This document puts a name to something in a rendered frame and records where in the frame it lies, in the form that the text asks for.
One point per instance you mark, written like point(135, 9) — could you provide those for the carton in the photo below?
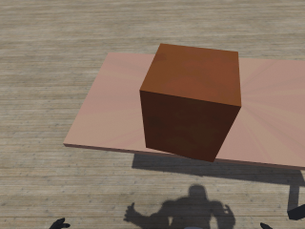
point(190, 98)

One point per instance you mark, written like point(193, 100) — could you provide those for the robot left hand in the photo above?
point(59, 224)

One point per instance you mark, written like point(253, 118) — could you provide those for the table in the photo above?
point(268, 131)

